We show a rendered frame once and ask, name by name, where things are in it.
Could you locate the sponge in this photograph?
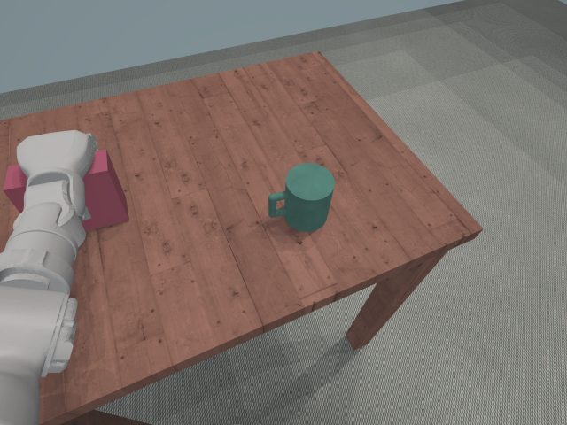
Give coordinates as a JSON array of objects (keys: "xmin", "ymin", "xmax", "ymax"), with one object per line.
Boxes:
[{"xmin": 3, "ymin": 150, "xmax": 129, "ymax": 230}]

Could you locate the table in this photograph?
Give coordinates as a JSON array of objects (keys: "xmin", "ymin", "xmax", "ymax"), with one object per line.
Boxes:
[{"xmin": 0, "ymin": 51, "xmax": 483, "ymax": 425}]

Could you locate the robot left upper arm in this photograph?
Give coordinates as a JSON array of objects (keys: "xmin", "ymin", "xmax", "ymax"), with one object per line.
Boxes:
[{"xmin": 0, "ymin": 286, "xmax": 78, "ymax": 425}]

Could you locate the robot left forearm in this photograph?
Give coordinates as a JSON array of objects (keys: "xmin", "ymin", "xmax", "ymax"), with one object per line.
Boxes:
[{"xmin": 0, "ymin": 167, "xmax": 86, "ymax": 297}]

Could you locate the robot left hand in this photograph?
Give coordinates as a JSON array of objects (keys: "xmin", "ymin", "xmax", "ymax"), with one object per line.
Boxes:
[{"xmin": 17, "ymin": 130, "xmax": 99, "ymax": 220}]

